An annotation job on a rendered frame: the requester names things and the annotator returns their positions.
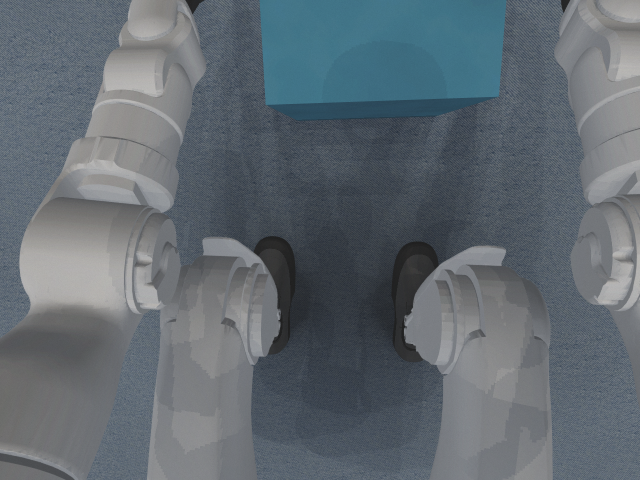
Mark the robot left upper arm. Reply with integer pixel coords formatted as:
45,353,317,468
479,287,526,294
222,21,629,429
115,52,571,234
0,197,181,480

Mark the robot right forearm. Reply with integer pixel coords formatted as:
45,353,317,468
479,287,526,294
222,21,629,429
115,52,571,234
554,0,640,206

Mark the robot left forearm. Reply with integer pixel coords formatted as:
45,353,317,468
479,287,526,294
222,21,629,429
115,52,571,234
19,0,206,293

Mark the right robot thigh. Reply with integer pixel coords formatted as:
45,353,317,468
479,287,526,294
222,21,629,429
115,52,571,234
422,265,553,480

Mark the robot thigh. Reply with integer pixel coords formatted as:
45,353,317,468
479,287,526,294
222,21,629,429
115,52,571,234
147,255,275,480
422,265,553,480

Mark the carton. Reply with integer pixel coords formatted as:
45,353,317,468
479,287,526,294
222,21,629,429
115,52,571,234
260,0,506,121

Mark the left robot thigh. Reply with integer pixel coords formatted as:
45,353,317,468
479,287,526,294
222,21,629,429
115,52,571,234
147,255,275,480

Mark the robot right upper arm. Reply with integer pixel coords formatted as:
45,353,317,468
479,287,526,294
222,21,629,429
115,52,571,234
570,194,640,408

